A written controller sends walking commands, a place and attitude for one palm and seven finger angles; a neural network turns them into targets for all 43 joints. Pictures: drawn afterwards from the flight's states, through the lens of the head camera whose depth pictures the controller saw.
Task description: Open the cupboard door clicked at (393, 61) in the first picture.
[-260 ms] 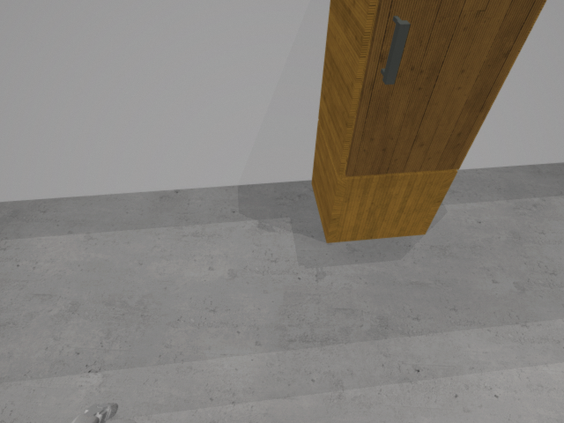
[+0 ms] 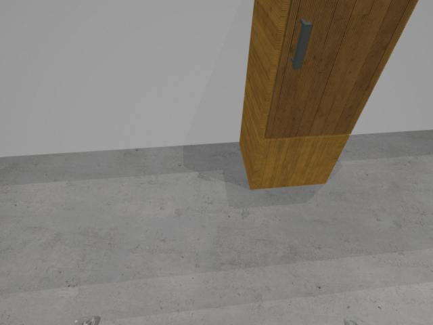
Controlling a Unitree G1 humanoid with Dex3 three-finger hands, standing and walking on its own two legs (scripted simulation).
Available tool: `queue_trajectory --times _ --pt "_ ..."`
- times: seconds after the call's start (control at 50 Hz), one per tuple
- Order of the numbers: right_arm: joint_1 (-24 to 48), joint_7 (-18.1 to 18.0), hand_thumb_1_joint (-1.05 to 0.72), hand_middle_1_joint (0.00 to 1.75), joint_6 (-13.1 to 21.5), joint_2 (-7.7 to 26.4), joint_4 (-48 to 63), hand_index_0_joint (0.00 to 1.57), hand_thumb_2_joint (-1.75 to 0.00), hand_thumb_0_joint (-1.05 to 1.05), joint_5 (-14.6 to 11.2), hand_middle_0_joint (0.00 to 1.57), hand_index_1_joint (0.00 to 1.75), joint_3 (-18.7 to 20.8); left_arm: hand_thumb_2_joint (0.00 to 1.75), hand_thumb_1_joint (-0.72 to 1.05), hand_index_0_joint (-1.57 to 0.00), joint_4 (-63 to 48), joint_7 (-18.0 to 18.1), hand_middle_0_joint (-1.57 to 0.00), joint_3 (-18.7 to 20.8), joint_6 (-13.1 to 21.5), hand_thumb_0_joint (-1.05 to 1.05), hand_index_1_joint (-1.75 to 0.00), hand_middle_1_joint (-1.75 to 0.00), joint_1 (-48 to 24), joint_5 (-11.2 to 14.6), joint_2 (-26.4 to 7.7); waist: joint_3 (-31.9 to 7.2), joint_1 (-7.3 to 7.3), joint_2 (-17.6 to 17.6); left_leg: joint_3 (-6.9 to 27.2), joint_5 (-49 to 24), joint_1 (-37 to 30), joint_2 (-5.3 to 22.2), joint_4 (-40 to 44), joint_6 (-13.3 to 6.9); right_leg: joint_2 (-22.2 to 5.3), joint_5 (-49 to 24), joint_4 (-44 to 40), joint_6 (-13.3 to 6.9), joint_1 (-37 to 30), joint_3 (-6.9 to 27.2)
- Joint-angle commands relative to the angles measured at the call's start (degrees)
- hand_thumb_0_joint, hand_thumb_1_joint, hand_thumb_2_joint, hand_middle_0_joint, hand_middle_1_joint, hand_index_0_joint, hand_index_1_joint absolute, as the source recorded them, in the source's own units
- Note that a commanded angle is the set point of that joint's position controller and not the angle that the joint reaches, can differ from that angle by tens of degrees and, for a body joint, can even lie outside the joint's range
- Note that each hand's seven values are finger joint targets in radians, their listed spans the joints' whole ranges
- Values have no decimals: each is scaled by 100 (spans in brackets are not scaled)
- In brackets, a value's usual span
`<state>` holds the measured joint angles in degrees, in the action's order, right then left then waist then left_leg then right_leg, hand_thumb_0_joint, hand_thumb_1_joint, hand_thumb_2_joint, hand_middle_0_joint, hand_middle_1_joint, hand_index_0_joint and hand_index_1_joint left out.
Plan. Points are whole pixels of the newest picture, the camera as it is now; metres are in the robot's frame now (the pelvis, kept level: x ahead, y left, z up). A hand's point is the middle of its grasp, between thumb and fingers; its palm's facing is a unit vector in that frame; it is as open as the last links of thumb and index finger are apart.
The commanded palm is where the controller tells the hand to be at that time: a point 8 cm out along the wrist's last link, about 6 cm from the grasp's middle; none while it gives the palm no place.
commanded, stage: stand and wait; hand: left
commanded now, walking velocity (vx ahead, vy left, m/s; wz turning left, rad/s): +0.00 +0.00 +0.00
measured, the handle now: (299, 44) +0.96 -0.22 +0.11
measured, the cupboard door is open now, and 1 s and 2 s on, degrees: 0 0 0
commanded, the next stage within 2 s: look at it before walking up in 0.56 s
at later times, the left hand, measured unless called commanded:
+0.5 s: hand out of the picture +0.06 +0.24 -0.15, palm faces -0.03 -0.94 -0.33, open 7.4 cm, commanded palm none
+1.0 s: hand out of the picture +0.06 +0.23 -0.15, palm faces -0.03 -0.94 -0.33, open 7.4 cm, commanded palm none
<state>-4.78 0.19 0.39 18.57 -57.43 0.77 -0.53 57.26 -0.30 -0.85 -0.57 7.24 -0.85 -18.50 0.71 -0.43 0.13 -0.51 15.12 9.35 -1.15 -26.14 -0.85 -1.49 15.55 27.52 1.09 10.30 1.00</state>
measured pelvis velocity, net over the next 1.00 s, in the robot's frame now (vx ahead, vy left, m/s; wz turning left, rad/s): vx -0.01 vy -0.01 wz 0.00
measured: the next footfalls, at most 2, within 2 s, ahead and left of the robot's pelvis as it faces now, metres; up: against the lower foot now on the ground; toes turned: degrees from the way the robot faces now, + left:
none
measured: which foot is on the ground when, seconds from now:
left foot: down 0.00-1.00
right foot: down 0.00-1.00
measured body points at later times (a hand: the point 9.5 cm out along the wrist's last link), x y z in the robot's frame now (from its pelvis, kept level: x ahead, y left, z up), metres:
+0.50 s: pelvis -0.01 -0.01 +0.00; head -0.01 -0.01 +0.45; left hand +0.06 +0.28 -0.13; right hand +0.05 -0.31 -0.13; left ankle -0.01 +0.11 -0.74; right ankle -0.01 -0.13 -0.74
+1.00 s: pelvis -0.01 -0.01 +0.01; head -0.01 -0.01 +0.46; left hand +0.07 +0.28 -0.13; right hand +0.07 -0.31 -0.13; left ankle -0.01 +0.11 -0.74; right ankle -0.01 -0.13 -0.74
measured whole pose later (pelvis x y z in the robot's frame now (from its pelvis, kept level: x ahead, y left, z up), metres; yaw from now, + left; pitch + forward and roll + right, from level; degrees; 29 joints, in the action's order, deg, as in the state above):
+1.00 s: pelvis -0.01 -0.01 +0.01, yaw +0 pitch -2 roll +0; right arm -6.5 0.2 0.5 19.2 -64.0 0.3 -0.4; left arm 62.5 -0.4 -0.3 0.0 7.5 -0.9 -19.0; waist 1.6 -0.1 -0.1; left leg -0.3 11.4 8.0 0.1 -21.0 0.3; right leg -0.3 11.7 22.4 0.1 9.0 0.8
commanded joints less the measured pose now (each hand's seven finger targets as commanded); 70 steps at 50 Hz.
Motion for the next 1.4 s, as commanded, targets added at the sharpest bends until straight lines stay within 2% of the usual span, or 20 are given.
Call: queue_trajectory --times 0.0,0.32,0.48,0.76,0.98,1.28,1.3,1.36,1.38 --pt "279 -94 -90 30 153 1209 314 20 -90 0 10 20 30 321 90 90 -20 -352 105 -20 297 175 0 -30 -30 -230 13 -1241 -346 49 4 503 -1222 -122 696 469 -154 -513 -1213 -468 -284 -72 410" --pt "99 -82 -90 30 140 1232 -104 20 -90 0 -22 20 30 277 90 90 -20 -2 91 -20 288 205 0 -30 -30 -162 28 -1271 -308 49 39 565 -803 -75 739 663 -93 -534 -788 -790 -311 -139 541" --pt "70 -78 -90 30 143 1236 -235 20 -90 0 -17 20 30 272 90 90 -20 95 90 -20 283 201 0 -30 -30 -170 25 -1270 -124 36 59 578 -630 -14 742 782 -76 -541 -510 -914 -303 -32 579" --pt "71 -82 -90 30 169 1240 -266 20 -90 0 -21 20 30 272 90 90 -20 114 90 -20 289 217 0 -30 -30 -178 19 -1252 -296 38 -13 570 -950 -170 783 789 -71 -542 -908 -877 -291 -130 529" --pt "105 -87 -90 30 162 1251 -274 20 -90 0 -28 20 30 260 90 90 -20 138 89 -20 288 212 0 -30 -30 -177 16 -1262 -218 32 -38 576 -950 -198 789 861 -64 -531 -952 -933 -277 -151 525" --pt "112 -104 -90 30 162 1267 -286 20 -90 0 -30 20 30 266 90 90 -20 154 90 -20 306 228 0 -30 -30 -161 15 -1290 -301 40 65 513 -1202 -369 816 815 -40 -550 -1368 -942 -304 -220 557" --pt "75 -118 -90 30 153 1233 -284 20 -90 0 -21 20 30 276 90 90 -20 131 88 -20 312 199 0 -30 -30 -155 15 -1255 -288 50 47 436 -1255 -421 836 724 -26 -532 -1533 -873 -316 -143 608" --pt "-306 -155 -90 30 32 575 -277 20 -90 0 -15 20 30 190 90 90 -20 119 115 -20 240 5 0 -30 -30 190 22 -679 -249 67 14 137 -1289 -353 870 396 86 -503 -1888 -522 -248 91 673" --pt "-338 -172 -90 30 -8 592 -208 20 -90 0 -14 20 30 219 90 90 -20 55 109 -20 262 -40 0 -30 -30 236 15 -687 -156 68 44 83 -1200 -312 887 320 94 -461 -1900 -424 -249 244 720"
